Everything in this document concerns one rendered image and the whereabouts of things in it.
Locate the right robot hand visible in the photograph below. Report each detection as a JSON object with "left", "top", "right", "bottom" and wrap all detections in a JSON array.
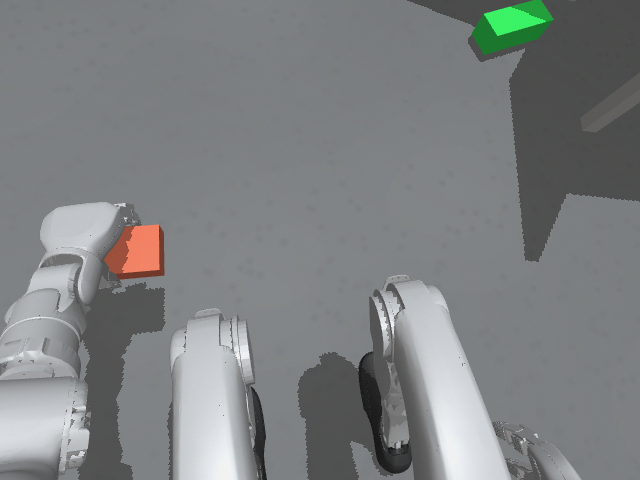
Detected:
[{"left": 492, "top": 421, "right": 581, "bottom": 480}]

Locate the left robot arm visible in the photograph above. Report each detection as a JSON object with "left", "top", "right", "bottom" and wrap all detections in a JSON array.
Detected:
[{"left": 0, "top": 247, "right": 103, "bottom": 480}]

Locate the right robot foot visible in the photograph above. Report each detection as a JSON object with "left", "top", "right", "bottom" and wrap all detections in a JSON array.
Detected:
[{"left": 359, "top": 351, "right": 412, "bottom": 474}]

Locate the left robot hand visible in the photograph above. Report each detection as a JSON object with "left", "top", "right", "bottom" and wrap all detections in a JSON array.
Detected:
[{"left": 40, "top": 202, "right": 142, "bottom": 289}]

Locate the left robot foot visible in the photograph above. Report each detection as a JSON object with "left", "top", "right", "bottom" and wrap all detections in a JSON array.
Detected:
[{"left": 251, "top": 387, "right": 267, "bottom": 480}]

